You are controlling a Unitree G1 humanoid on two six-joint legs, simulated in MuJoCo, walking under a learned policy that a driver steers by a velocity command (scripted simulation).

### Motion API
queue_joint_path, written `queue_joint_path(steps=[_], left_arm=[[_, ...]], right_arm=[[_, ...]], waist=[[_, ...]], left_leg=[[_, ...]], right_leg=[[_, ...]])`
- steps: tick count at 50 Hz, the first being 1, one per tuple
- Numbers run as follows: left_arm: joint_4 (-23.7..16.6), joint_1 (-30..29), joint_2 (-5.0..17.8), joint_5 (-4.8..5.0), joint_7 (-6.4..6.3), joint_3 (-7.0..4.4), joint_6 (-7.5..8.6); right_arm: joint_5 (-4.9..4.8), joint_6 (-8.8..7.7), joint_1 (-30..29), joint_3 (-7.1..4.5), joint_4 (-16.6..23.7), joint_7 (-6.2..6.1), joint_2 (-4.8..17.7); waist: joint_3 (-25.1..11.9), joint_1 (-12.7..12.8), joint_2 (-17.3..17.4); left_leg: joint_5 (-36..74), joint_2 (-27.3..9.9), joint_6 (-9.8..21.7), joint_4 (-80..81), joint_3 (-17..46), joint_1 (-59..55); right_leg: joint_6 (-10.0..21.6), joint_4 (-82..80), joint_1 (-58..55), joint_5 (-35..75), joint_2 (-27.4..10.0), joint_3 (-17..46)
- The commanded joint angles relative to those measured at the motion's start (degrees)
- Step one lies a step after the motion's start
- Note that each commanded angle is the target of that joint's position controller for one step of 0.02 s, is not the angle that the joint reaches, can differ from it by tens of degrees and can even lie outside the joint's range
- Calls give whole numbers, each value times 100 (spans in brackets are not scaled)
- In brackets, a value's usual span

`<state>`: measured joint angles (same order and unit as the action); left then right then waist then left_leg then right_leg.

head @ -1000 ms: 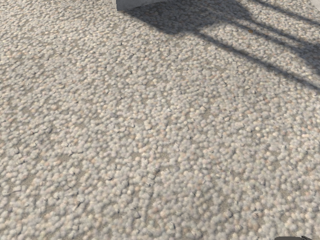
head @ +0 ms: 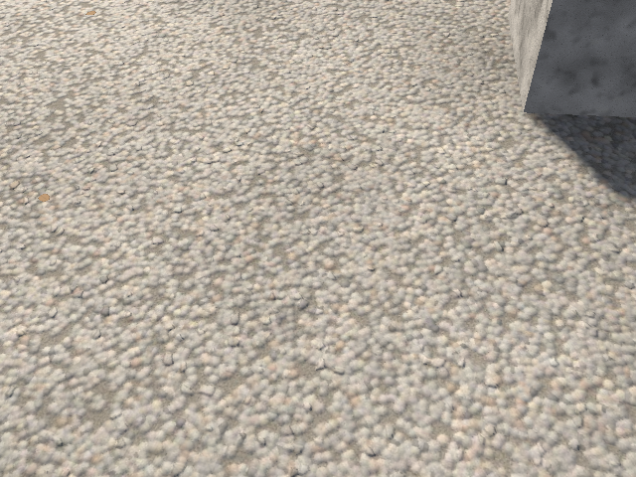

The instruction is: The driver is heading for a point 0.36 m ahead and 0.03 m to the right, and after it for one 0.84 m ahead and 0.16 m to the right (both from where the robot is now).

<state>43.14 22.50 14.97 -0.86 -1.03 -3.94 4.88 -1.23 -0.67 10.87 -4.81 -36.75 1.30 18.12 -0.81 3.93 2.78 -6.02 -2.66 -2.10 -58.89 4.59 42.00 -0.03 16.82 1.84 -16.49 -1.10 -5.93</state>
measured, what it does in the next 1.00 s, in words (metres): walks ahead: left foot, then right foot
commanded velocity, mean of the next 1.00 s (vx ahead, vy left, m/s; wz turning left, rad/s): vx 0.21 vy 0.00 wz -0.16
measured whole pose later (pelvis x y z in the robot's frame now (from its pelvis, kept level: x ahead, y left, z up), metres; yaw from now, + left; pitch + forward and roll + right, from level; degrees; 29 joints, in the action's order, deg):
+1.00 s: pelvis +0.36 +0.07 -0.01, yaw -14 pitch +3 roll +1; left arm 33.7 10.5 17.7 0.1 -1.5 -4.5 -1.7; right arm -0.2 1.1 4.3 -3.2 -42.9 -1.5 16.4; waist 3.0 1.3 0.3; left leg -21.5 0.5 -4.5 -47.3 6.2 27.9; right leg 2.9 27.7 23.5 -6.9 4.8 6.6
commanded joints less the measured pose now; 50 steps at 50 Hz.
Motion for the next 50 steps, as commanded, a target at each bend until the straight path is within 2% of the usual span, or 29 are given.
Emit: queue_joint_path(steps=[1, 5, 7, 8, 9, 10, 11, 12, 13, 14, 15, 16, 19, 22, 24, 26, 30, 32, 34, 35, 36, 37, 38, 39, 40, 41, 43, 46, 50], left_arm=[[-310, -314, 978, 47, -18, -230, 65], [-75, -78, 1197, 189, 7, -295, -8], [-14, -98, 1344, 235, 11, -335, -65], [57, 17, 1408, 269, 8, -342, -93], [114, 31, 1382, 281, -1, -299, -121], [91, 98, 1253, 248, -20, -214, -90], [-223, 519, 474, 36, 53, 67, -10], [-100, 423, 672, 181, 89, 78, 150], [-269, -326, 1165, 433, 100, -89, 170], [-362, -566, 1070, 425, 71, -50, 166], [-263, -572, 994, 273, 20, -52, 128], [-178, -390, 995, 226, 5, -93, 24], [78, 139, 677, 242, -11, -65, -265], [-88, -212, 550, 162, -43, -53, -313], [-227, -553, 467, 133, 25, -19, -289], [-411, -934, 388, 129, 120, 19, -283], [-748, -1209, 542, 127, 299, -43, -329], [-883, -1186, 621, 124, 371, -95, -352], [-858, -688, 753, 123, 374, -195, -324], [-802, -220, 1136, 81, 281, -336, -295], [-921, -71, 1813, 18, 135, -486, -318], [-1073, -131, 1658, -83, 131, -385, -305], [-1181, -401, 1367, -16, 165, -316, -310], [-1194, -716, 1159, 86, 148, -263, -320], [-1209, -952, 1019, 177, 130, -226, -366], [-1246, -1159, 956, 194, 87, -200, -413], [-1330, -1307, 1041, 86, 40, -242, -497], [-1333, -1215, 1186, 88, -57, -316, -542], [-1393, -1307, 1202, 86, -94, -336, -634]], right_arm=[[-5, -122, -954, 61, 613, 111, 60], [-51, -153, -1392, 113, 774, 267, 21], [-28, -147, -1279, 43, 807, 299, 183], [7, -142, -959, -26, 758, 281, 291], [-16, -135, -44, -168, 532, 239, 494], [-38, -98, 902, -333, 300, 133, 814], [24, -113, 1362, -431, 181, 28, 1535], [83, -160, 1541, -307, 292, 2, 1282], [189, -219, 1172, -169, 219, 46, 943], [167, -257, 846, -117, 125, 43, 795], [144, -296, 483, -51, 67, 47, 565], [154, -325, 191, -3, 63, 59, 372], [225, -484, -197, -5, -96, 45, 313], [271, -501, -414, -3, -251, -79, 305], [252, -428, -466, 1, -302, -179, 330], [225, -337, -330, -29, -393, -249, 458], [119, -100, -187, -105, -525, -292, 653], [34, 11, -243, -136, -517, -333, 703], [-39, 85, -349, -138, -477, -391, 669], [12, 65, -115, -114, -484, -396, 588], [298, 1, 63, 0, -268, -338, 246], [295, -46, 23, 66, -211, -234, 265], [118, -50, -173, -16, -268, -164, 568], [60, -22, -406, -5, -207, -167, 530], [107, 31, -481, -3, -246, -215, 457], [142, 94, -504, -28, -238, -267, 496], [124, 149, -349, 17, -311, -268, 307], [118, 139, -316, 57, -382, -312, 219], [93, 110, -427, 26, -357, -278, 301]], waist=[[625, 87, -852], [825, 174, -787], [630, -26, -903], [310, -251, -986], [-210, -817, -908], [-717, -1300, -745], [-1596, -983, 838], [-2752, -1161, 731], [-1895, -1245, 302], [-1100, -1000, 259], [-715, -735, -6], [-496, -484, 145], [-347, -115, 187], [-73, -92, 210], [-28, -210, 213], [-21, -405, 131], [12, -518, 81], [13, -460, 139], [-244, -152, 35], [-621, 23, -496], [-1050, -184, -1898], [-2039, -155, -1953], [-1923, -15, -1095], [-1380, -146, -678], [-889, -275, -284], [-687, -409, -404], [-587, -524, -795], [-774, -442, -918], [-722, -328, -1169]], left_leg=[[506, -131, -20, 916, -252, 317], [185, -96, 308, 1890, -634, -119], [-311, 183, 582, 2177, -926, -730], [-564, 443, 750, 2267, -1046, -1485], [-287, 685, 986, 2641, -1093, -2815], [-28, 575, 1164, 2679, -710, -4509], [-673, -1276, 1978, 2756, 2214, -6908], [-633, -2183, 2463, 3793, 4257, -6910], [440, -1969, 2108, 3852, 3051, -6203], [1555, -1752, 1906, 3786, 1964, -5229], [2189, -1443, 1706, 3791, 1262, -4471], [2472, -1216, 1590, 3959, 720, -3868], [3168, -1087, 1570, 4442, -105, -2986], [3323, -957, 1439, 4624, -756, -2888], [3120, -820, 1327, 4607, -1111, -3023], [3073, -943, 1339, 4549, -1159, -3353], [3002, -1295, 1345, 4097, -1089, -4005], [3118, -1389, 1242, 3632, -1064, -4125], [3575, -1123, 951, 2527, -1290, -3999], [2896, -639, 567, 1403, -1472, -3535], [-953, 218, 64, -563, -1544, -1719], [-3405, 929, -99, -1900, -320, -743], [-3139, 554, -24, -2133, 226, -550], [-2701, 368, 23, -1888, 176, -383], [-2413, 197, 0, -1357, 117, -383], [-2166, 115, -28, -839, 89, -669], [-1908, 307, -149, -121, -100, -1185], [-1684, 388, -284, 735, -38, -1504], [-1382, 460, -249, 1436, 17, -1825]], right_leg=[[804, -845, 123, 1106, -1293, 462], [735, -776, -238, 1478, -1508, 75], [638, -240, -464, 3360, -1555, -192], [626, 338, -436, 4725, -1579, -258], [537, 1345, -162, 5510, -1482, -428], [366, 2624, 871, 4910, -1303, -504], [-17, 5105, 3408, 150, -517, -396], [-37, 6195, 3705, -1844, 61, 937], [-19, 6430, 4025, -1461, -187, 1182], [-3, 6110, 3992, -1098, -414, 1055], [-42, 5674, 3755, -804, -613, 1032], [-70, 5413, 3365, -602, -713, 1053], [-237, 5113, 2684, -46, -576, 1012], [-337, 4250, 2894, 757, -492, 1012], [-325, 3433, 2825, 1401, -473, 827], [-292, 2835, 2871, 1694, -454, 716], [-90, 2299, 3077, 1141, -387, 560], [80, 2140, 3010, 604, -273, 425], [364, 1419, 2172, 890, 86, 177], [650, 966, 1140, 2785, 15, 625], [1524, 1201, -361, 5846, -1363, 2584], [2561, 774, -1141, 5358, -2175, 4298], [2327, 637, -911, 4478, -1954, 3768], [1966, 610, -414, 3653, -1648, 3210], [1666, 479, 187, 3021, -1390, 2845], [1495, 355, 688, 2536, -1163, 2622], [1389, 238, 1177, 2352, -839, 2412], [1390, 291, 1205, 2047, -784, 2459], [1251, 245, 1434, 827, -697, 2847]])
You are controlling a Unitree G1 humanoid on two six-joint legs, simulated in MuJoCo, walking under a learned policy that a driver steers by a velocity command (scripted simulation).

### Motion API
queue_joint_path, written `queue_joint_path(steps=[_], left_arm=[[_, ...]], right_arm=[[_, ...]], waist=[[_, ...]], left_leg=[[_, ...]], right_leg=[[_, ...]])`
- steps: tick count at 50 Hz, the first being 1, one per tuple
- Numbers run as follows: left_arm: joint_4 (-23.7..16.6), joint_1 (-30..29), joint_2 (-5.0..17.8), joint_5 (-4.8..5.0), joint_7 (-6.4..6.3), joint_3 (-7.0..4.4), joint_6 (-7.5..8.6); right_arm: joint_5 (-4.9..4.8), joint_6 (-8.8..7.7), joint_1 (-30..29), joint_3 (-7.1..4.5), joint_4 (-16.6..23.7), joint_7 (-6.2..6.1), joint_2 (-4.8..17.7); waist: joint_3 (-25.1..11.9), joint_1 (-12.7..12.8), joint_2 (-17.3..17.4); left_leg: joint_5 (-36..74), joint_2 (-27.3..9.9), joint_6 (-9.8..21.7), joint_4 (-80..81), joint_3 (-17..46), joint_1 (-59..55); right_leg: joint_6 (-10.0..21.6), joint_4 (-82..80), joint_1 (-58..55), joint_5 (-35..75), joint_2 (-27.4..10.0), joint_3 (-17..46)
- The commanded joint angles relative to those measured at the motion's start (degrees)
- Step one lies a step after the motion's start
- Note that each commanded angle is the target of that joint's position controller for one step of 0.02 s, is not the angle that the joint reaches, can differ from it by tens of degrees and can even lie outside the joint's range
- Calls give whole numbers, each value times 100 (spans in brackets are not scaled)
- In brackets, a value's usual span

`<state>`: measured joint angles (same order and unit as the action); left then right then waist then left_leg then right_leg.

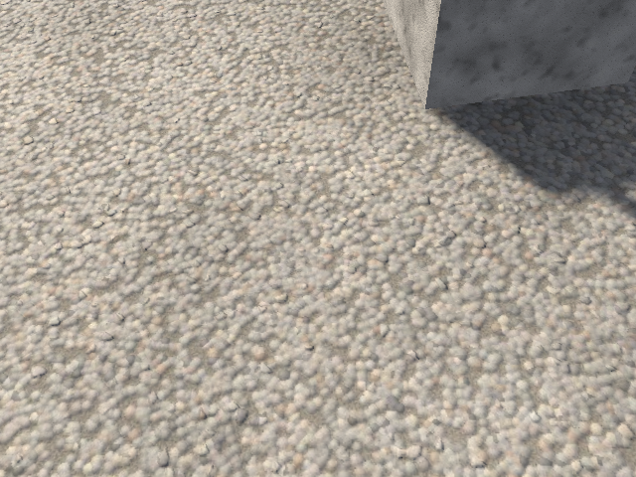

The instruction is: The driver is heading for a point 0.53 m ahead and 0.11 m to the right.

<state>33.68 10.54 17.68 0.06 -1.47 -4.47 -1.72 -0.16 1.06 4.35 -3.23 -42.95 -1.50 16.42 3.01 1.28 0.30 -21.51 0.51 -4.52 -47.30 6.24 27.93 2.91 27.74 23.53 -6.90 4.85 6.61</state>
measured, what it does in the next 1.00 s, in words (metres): steps on the spot, turning right: left foot, then right foot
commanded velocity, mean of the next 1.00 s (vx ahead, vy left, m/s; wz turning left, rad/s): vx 0.00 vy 0.00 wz -0.47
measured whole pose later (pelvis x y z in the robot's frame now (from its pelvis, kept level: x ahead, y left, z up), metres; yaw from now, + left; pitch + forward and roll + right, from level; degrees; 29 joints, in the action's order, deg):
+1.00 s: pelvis +0.02 +0.01 +0.00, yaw -27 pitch +0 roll +0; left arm 37.5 7.4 13.4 -1.9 -0.4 -0.8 -0.2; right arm 0.1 0.8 11.1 -2.6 -42.8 0.0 15.3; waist 1.2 -1.1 -0.4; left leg -16.3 -1.1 -1.3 -31.6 1.9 15.9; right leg 1.2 31.8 15.2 -16.4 3.4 3.6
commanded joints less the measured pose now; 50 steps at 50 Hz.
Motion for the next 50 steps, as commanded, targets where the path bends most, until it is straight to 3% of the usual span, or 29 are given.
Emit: queue_joint_path(steps=[1, 3, 5, 6, 7, 8, 9, 11, 12, 15, 19, 24, 26, 27, 28, 29, 30, 31, 32, 33, 35, 39, 44, 46, 47, 48, 49, 50], left_arm=[[-464, -127, 922, -5, -42, -282, 5], [-496, -180, 903, 20, -33, -278, -33], [-521, -275, 843, 95, -50, -259, -85], [-529, -130, 646, 84, -54, -203, -92], [-678, -44, 399, 88, -39, -143, -61], [-677, -40, 832, 0, -23, -267, 28], [-518, 88, 1087, 42, 4, -373, 30], [-252, 324, 909, 44, -13, -366, -73], [-246, 316, 750, 56, -1, -316, -111], [-460, -172, 506, 145, 32, -197, -116], [-634, -454, 349, 97, 113, -87, -112], [-617, -257, 482, 123, 211, -144, -174], [-474, 126, 477, 113, 231, -197, -188], [-402, 356, 672, 100, 180, -283, -182], [-467, 587, 1294, 102, 90, -441, -154], [-592, 472, 1603, -96, 115, -444, -41], [-552, 542, 1262, -150, 165, -368, 82], [-468, 306, 1105, -119, 153, -294, 155], [-467, 9, 994, -20, 114, -275, 162], [-486, -201, 887, 68, 80, -221, 140], [-499, -280, 873, 26, 19, -182, 99], [-433, -282, 782, -5, -40, -141, 78], [-139, -260, 382, -146, 67, 76, 108], [-14, -368, 317, -127, 119, 138, 151], [99, -152, 296, -145, 127, 151, 198], [120, 49, 378, -229, 114, 125, 241], [122, 297, 433, -252, 100, 83, 267], [123, 14, 513, -237, 33, 61, 252]], right_arm=[[-21, -91, 219, -147, 274, 23, 493], [-32, -165, 302, -176, 272, 77, 519], [-22, -234, 672, -235, 156, 126, 551], [62, -234, 877, -337, 141, 105, 898], [187, -173, 762, -451, 157, 61, 1455], [335, -204, 607, -407, 295, 67, 1245], [289, -225, 231, -310, 453, 18, 922], [85, -207, -110, -230, 532, -51, 627], [46, -190, -43, -201, 525, -81, 598], [101, -96, 397, -221, 452, -147, 684], [76, -29, 573, -339, 425, -120, 1005], [-72, -40, 454, -421, 403, 4, 1197], [-187, -58, 354, -408, 363, 18, 1127], [-155, -87, 674, -357, 229, 42, 912], [122, -100, 672, -240, 367, 67, 547], [203, -127, 223, -200, 696, 26, 514], [110, -124, -65, -290, 708, -6, 810], [12, -107, -78, -319, 686, -16, 858], [35, -90, 55, -338, 566, -58, 830], [83, -68, 119, -356, 541, -87, 881], [84, -78, 289, -338, 485, -52, 774], [23, -73, 308, -224, 427, -8, 546], [-13, -71, 285, -114, 429, 121, 421], [0, -108, 448, -84, 392, 164, 372], [71, -123, 406, -84, 434, 161, 491], [106, -137, 344, -144, 564, 125, 895], [23, -134, 195, -230, 543, 117, 1219], [-19, -137, 168, -226, 585, 139, 1063]], waist=[[-1071, -44, -977], [-1026, -67, -1056], [-979, -283, -1000], [-994, -258, -486], [-698, 14, 1251], [-648, -101, 1552], [-586, 27, 1041], [-463, 100, 694], [-413, 37, 677], [-431, -280, 821], [-643, -474, 1003], [-681, -360, 1108], [-733, -87, 940], [-840, -44, 458], [-939, -83, -1068], [-1035, 30, -1857], [-1200, 315, -1144], [-931, 117, -971], [-812, -42, -686], [-739, -127, -740], [-869, -233, -799], [-989, -148, -812], [-825, 5, -925], [-607, -209, -772], [-523, -179, -574], [-510, 44, -56], [-498, 347, 668], [-435, 130, 869]], left_leg=[[154, 159, 30, 460, -140, -465], [214, 189, 143, 1006, -166, -656], [871, 148, 350, 2196, -293, -1375], [886, -647, 639, 2671, 351, -1930], [1353, -1863, 1406, 3104, 1830, -2132], [1704, -2493, 2062, 3264, 2574, -1663], [1834, -2234, 1961, 3139, 2025, -1560], [1878, -1564, 1486, 2928, 960, -1720], [2219, -1493, 1504, 2896, 691, -1793], [2625, -1414, 1614, 2898, 189, -2330], [2955, -1689, 1715, 2820, -74, -2624], [3154, -1868, 1592, 2573, -373, -2356], [2890, -1741, 1257, 2049, -670, -2102], [2277, -1501, 864, 1423, -1024, -1578], [83, -886, 291, -238, -1542, -46], [-1778, -142, -11, -1506, -1000, 1138], [-1673, -244, -10, -2161, -394, 1163], [-1174, -336, 63, -2233, -273, 1165], [-709, -386, 66, -2012, -229, 1143], [-393, -371, 23, -1860, -226, 1061], [13, -187, -63, -1806, -306, 649], [263, -168, -121, -594, -341, 283], [271, -326, 29, 743, -489, -1037], [1075, -221, 192, 1948, -620, -1699], [1701, -297, 284, 2315, -428, -1926], [2973, -749, 464, 2208, 130, -1994], [2755, -911, 845, 2117, 401, -1659], [1982, -952, 1063, 2391, 702, -1162]], right_leg=[[924, -828, -749, -289, -1284, 1726], [843, -714, -795, -346, -1251, 1957], [584, -402, -534, -426, -1007, 1906], [278, 219, -17, -1118, -670, 1574], [-92, 1476, 1193, -2426, 308, 308], [-352, 2917, 1354, -2870, 108, 202], [-420, 3607, 1270, -2464, -59, 326], [-607, 4184, 1392, -1794, -134, 148], [-694, 4375, 1472, -1647, -170, 75], [-859, 3742, 1625, -1394, -346, -311], [-876, 2547, 1040, -1636, -637, -570], [-561, 1127, -19, -1432, -574, -969], [-246, -104, -822, -548, -403, -1130], [-36, -596, -1642, 231, -426, -835], [448, -674, -2754, 2274, -1698, 945], [1710, -589, -2573, 3261, -2817, 2375], [1843, -737, -2418, 2751, -2636, 2107], [1490, -730, -2178, 2325, -2255, 1575], [1163, -710, -2019, 1868, -1907, 1257], [1034, -701, -1856, 1913, -1775, 1126], [1028, -699, -1596, 2092, -1583, 992], [994, -629, -1695, 1593, -1522, 941], [968, -649, -1028, 664, -1550, 903], [744, -572, -724, 41, -1397, 791], [480, -496, -661, -307, -1202, 702], [175, -102, -600, -809, -849, 452], [-87, 11, -678, -1032, -408, -58], [-268, 212, -998, -970, -323, -304]])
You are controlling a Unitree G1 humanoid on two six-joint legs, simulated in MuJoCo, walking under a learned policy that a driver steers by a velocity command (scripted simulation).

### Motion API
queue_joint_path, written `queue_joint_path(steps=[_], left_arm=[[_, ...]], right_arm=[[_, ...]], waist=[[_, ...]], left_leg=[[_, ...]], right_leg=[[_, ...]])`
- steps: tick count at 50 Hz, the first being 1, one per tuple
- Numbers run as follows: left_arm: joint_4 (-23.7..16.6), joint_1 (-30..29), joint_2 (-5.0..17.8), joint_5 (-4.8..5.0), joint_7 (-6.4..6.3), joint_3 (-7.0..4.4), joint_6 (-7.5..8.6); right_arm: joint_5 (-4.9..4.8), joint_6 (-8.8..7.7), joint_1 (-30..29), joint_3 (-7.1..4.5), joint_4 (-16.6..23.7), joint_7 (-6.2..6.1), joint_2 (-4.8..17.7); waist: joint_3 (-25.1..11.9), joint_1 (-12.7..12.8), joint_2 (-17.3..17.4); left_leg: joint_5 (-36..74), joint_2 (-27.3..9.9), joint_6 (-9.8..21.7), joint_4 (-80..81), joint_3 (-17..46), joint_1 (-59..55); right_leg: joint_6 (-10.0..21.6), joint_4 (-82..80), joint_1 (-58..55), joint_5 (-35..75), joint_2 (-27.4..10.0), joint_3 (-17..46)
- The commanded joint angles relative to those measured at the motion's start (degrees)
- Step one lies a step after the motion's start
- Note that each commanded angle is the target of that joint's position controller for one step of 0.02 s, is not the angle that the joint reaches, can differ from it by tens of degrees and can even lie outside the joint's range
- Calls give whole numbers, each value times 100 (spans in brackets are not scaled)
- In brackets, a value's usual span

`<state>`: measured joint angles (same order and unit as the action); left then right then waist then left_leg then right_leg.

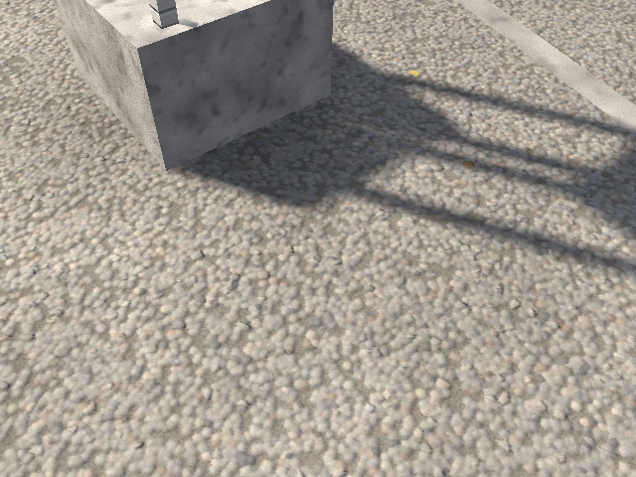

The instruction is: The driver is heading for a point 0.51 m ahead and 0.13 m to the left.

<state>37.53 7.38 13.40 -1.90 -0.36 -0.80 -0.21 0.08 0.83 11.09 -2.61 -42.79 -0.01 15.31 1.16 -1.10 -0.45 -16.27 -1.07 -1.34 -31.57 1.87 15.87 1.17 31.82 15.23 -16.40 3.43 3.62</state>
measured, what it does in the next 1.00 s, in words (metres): walks ahead, turning left: left foot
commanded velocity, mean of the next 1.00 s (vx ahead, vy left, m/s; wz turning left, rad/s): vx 0.34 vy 0.00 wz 0.24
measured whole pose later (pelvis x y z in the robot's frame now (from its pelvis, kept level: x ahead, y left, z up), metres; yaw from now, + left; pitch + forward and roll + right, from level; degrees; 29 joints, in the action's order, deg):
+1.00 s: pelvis +0.33 +0.19 -0.01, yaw +15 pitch +3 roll +0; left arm 38.7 3.3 14.8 0.4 4.5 -1.3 5.2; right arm 0.1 -2.8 21.7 -2.5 -45.0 -1.1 17.4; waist 1.3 -4.2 -1.7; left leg -24.9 3.5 3.5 -15.3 -3.9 -7.2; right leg 4.0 29.4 33.5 1.7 0.6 -2.0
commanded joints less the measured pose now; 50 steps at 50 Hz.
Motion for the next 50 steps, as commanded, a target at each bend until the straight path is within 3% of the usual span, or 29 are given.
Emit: queue_joint_path(steps=[1, 4, 5, 7, 8, 9, 10, 11, 12, 14, 17, 19, 22, 23, 24, 25, 26, 27, 28, 29, 30, 31, 32, 36, 41, 46, 48, 49, 50], left_arm=[[-308, 114, 949, 12, -131, -339, 70], [-349, 147, 793, 65, -189, -384, -41], [-363, 221, 703, 59, -169, -386, -29], [-379, 325, 670, 95, -101, -425, 39], [-337, 559, 776, 126, -80, -468, 96], [-224, 1046, 1003, 159, -57, -531, 169], [-139, 1163, 1332, 147, -35, -622, 259], [-119, 1215, 1220, 120, -72, -591, 353], [-129, 1071, 1082, 168, -112, -549, 408], [-141, 823, 1026, 241, -127, -523, 426], [-56, 785, 1145, 190, -91, -559, 441], [17, 814, 1348, 249, -50, -619, 439], [153, 945, 1549, 359, 29, -680, 400], [170, 879, 1554, 379, 37, -674, 384], [193, 936, 1427, 349, 40, -622, 392], [160, 1007, 1148, 245, 33, -521, 420], [-357, 888, 535, 36, 21, -326, 513], [-448, 589, 885, 252, 22, -354, 680], [-510, 297, 1217, 456, 60, -433, 766], [-460, 299, 1217, 397, 54, -410, 815], [-308, 431, 1173, 242, 33, -406, 810], [-208, 563, 1163, 168, 50, -424, 761], [-102, 653, 1132, 172, 85, -424, 692], [15, 374, 825, 183, 111, -311, 502], [-139, -542, 578, 310, 256, -176, 555], [-390, -1108, 543, 340, 469, -143, 609], [-423, -983, 589, 231, 528, -174, 639], [-336, -628, 706, 182, 523, -233, 645], [-146, 80, 920, 167, 486, -340, 658]], right_arm=[[-28, -127, -501, -239, 568, -6, 998], [-61, -150, -424, -259, 663, -49, 1016], [-80, -128, -288, -250, 660, -82, 948], [-115, -77, -206, -230, 752, -116, 818], [-120, -87, -350, -212, 881, -125, 752], [-150, -123, -610, -187, 1055, -123, 635], [-179, -164, -899, -163, 1273, -88, 574], [-185, -199, -955, -221, 1308, -67, 732], [-201, -213, -727, -246, 1235, -32, 732], [-194, -224, -585, -206, 1190, 52, 606], [-142, -237, -781, -106, 1259, 196, 418], [-158, -231, -837, -56, 1317, 256, 355], [-178, -196, -670, -111, 1342, 279, 551], [-161, -181, -360, -174, 1254, 269, 643], [-161, -156, 223, -321, 1076, 235, 879], [-208, -127, 1195, -526, 839, 171, 1247], [-184, -164, 1576, -669, 899, 84, 2131], [-163, -318, 1557, -549, 1076, 144, 1868], [-111, -419, 1327, -417, 1023, 163, 1445], [-91, -464, 1100, -346, 1027, 166, 1209], [-72, -455, 721, -271, 1047, 149, 984], [-1, -460, 447, -204, 1080, 133, 840], [46, -480, 315, -177, 1074, 111, 791], [15, -595, 559, -171, 725, 40, 878], [9, -614, 852, -176, 378, -38, 999], [-19, -521, 1161, -216, 57, -64, 1054], [-16, -419, 1148, -214, 19, -127, 1102], [-7, -368, 1146, -214, 27, -177, 1151], [19, -313, 1070, -206, 55, -209, 1195]], waist=[[-208, 307, 1021], [-232, 253, 1076], [-431, 251, 991], [-253, 273, 470], [-28, 392, 36], [63, 588, -511], [297, 626, -1077], [395, 597, -672], [353, 439, -400], [264, 368, -457], [134, 477, -539], [85, 506, -594], [53, 385, -591], [-25, 164, -537], [-307, -123, -368], [-799, -578, 105], [-1028, -442, 2030], [-1536, -649, 1352], [-888, -569, 939], [-567, -386, 669], [-388, -142, 387], [-307, 48, 517], [-279, 135, 624], [-83, 76, 338], [252, -300, 366], [459, -454, 244], [223, -268, 386], [-116, -83, 579], [-580, 280, 657]], left_leg=[[1137, -815, 761, 942, 1304, 224], [1089, -744, 752, 827, 1501, 288], [437, -645, 759, 766, 1490, 266], [-1682, -289, 700, 490, 1288, 771], [-2159, -1, 550, -5, 933, 1475], [-1824, 285, 379, -1005, 409, 2286], [-1471, 151, 309, -2241, 125, 3026], [-1432, -121, 300, -3038, 472, 3400], [-1162, -232, 286, -3337, 627, 3574], [-657, -427, 187, -3150, 487, 3478], [5, -439, 27, -2195, -80, 2367], [-14, -347, 40, -1484, -323, 1659], [73, -130, 255, -753, -651, 954], [173, 77, 387, -448, -847, 385], [198, 340, 550, -314, -956, -535], [153, 277, 799, -185, -488, -1851], [-806, -1372, 1831, 869, 3038, -3080], [-1999, -1924, 2342, 1960, 4904, -3267], [-1871, -1920, 2199, 1969, 4282, -2945], [-1268, -1684, 2016, 1824, 3594, -2366], [-518, -1454, 1795, 1708, 2843, -1791], [78, -1217, 1660, 1784, 2311, -1311], [582, -1108, 1608, 1900, 1996, -1044], [2166, -957, 1462, 2122, 914, -914], [2020, -808, 1039, 2460, 87, -955], [2782, -1156, 983, 2174, -221, -2012], [4967, -1133, 882, 1441, -289, -2276], [6141, -1085, 796, 890, -266, -2431], [6775, -951, 697, -14, -314, -2393]], right_leg=[[-120, -63, -298, 61, -197, -92], [-38, 98, -249, 84, -185, -196], [-6, 73, -315, -345, -151, -273], [221, -323, -287, -1499, -358, -47], [483, -776, -546, -2166, -721, 490], [907, -1507, -1053, -2831, -1484, 1610], [1430, -2147, -1228, -2936, -2510, 2900], [1647, -2157, -1224, -2529, -2776, 3197], [1537, -2070, -1403, -2152, -2667, 2817], [1166, -2147, -1503, -1237, -2262, 1739], [857, -2167, -969, 137, -1750, 249], [767, -2109, -705, 228, -1665, -239], [696, -1798, -661, 43, -1910, -410], [587, -1364, -474, 529, -1881, -614], [417, -448, -185, 1424, -1714, -964], [117, 1221, 488, 1721, -1384, -1402], [-424, 3687, 2824, -1407, -456, -1268], [-391, 4583, 3613, -1633, -230, 82], [-225, 4703, 4069, -1117, -548, 177], [-110, 4330, 3834, -618, -765, 146], [-103, 3858, 3425, -192, -995, 119], [-109, 3493, 2962, 123, -1115, 112], [-148, 3357, 2686, 355, -1128, 32], [-309, 2536, 2732, 1261, -1074, -147], [-166, 735, 2342, 2654, -804, -358], [121, -69, 2618, 2262, -540, -391], [291, -204, 2159, 1693, -215, -679], [387, -178, 1690, 1460, 9, -819], [520, -298, 843, 1542, 201, -886]])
